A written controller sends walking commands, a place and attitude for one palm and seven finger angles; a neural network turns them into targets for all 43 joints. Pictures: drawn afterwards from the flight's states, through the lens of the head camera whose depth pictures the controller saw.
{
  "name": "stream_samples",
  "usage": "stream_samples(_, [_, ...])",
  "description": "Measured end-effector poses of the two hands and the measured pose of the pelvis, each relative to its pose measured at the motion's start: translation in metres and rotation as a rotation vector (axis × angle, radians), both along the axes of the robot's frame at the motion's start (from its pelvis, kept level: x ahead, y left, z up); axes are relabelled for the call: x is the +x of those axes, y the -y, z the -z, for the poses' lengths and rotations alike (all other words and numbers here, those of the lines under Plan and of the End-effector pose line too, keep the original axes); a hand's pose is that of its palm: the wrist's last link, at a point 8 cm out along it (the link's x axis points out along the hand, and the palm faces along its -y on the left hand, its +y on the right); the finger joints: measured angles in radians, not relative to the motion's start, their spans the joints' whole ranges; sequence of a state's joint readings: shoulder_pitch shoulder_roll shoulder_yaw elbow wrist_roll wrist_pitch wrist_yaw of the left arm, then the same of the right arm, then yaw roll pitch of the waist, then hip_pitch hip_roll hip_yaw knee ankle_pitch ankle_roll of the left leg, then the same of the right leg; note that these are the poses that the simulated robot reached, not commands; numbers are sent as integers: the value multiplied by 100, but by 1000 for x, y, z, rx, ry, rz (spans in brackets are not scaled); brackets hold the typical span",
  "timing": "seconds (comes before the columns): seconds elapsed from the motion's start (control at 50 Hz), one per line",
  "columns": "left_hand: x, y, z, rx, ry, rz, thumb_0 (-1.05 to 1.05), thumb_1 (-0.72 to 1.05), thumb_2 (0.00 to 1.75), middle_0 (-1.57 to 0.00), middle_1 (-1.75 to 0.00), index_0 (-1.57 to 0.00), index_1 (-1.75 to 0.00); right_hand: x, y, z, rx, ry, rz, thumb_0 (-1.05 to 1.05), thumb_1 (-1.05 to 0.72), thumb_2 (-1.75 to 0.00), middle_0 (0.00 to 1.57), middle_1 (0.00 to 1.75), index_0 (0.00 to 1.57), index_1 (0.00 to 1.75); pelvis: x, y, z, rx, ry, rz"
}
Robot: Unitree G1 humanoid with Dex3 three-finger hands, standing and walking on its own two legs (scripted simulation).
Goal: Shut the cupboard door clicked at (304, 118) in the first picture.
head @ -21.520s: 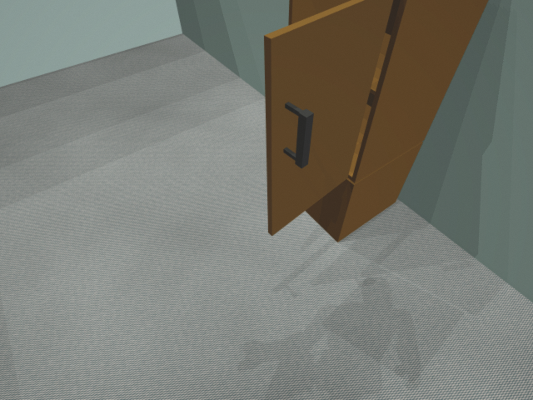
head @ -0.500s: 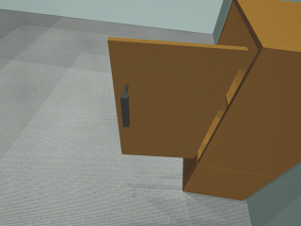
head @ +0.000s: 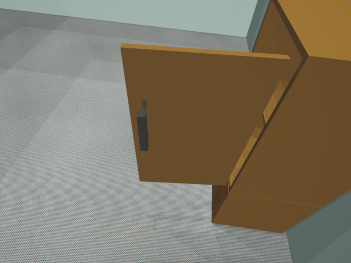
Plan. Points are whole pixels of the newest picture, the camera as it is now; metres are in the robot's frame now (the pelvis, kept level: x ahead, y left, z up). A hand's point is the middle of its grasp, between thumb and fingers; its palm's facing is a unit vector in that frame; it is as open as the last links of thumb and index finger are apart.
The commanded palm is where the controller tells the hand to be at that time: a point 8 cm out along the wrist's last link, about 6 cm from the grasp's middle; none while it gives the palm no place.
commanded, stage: raise the hand and make a fist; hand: left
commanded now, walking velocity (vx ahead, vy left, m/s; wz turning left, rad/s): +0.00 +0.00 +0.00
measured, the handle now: (144, 126) +0.45 +0.11 +0.04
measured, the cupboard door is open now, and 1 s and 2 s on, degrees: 96 96 96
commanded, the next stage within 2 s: bring the fist close to the handle in 1.84 s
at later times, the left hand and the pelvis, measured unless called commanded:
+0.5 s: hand (101, 254) +0.15 +0.16 -0.03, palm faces +0.11 -0.99 -0.05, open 5.4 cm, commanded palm +0.13 +0.21 -0.03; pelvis -0.01 -0.04 -0.09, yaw +3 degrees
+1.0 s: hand (103, 226) +0.20 +0.16 +0.00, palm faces +0.03 -1.00 -0.03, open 3.3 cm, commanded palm +0.17 +0.21 +0.01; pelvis +0.01 -0.03 -0.06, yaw +2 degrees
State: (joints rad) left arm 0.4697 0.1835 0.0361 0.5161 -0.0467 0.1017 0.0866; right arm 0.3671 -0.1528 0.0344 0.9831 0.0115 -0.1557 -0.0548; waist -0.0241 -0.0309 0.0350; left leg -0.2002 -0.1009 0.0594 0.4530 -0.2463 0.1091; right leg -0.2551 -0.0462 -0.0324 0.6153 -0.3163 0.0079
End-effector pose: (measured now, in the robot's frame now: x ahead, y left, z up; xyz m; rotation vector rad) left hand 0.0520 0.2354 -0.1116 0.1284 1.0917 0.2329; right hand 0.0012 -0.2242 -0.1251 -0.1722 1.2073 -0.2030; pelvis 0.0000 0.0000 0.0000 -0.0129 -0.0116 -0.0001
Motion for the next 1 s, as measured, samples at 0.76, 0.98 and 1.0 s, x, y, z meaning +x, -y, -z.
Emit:
stream_samples(0.76, [112, 24, -104, -80, 1007, 194, 2, 90, 90, -79, -95, -79, -94, 175, 34, 20, 29, 533, -188, 1, -90, -90, 21, 30, 20, 30, 6, 45, 73, -23, -255, -39])
stream_samples(0.98, [120, 23, -114, -87, 1056, 222, 2, 90, 90, -99, -117, -100, -116, 170, 57, 0, -73, 548, -162, 1, -90, -90, 20, 30, 20, 30, 7, 34, 65, -27, -232, -35])
stream_samples(1.0, [121, 22, -117, -85, 1062, 221, 2, 90, 90, -101, -119, -101, -118, 172, 55, -3, -72, 559, -163, 1, -90, -90, 20, 30, 20, 30, 7, 33, 64, -28, -227, -35])
